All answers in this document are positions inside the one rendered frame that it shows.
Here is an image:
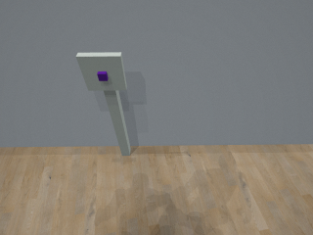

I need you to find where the panel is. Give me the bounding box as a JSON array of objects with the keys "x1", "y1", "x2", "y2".
[{"x1": 76, "y1": 52, "x2": 131, "y2": 156}]

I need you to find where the button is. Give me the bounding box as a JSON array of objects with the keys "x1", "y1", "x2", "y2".
[{"x1": 97, "y1": 71, "x2": 109, "y2": 81}]

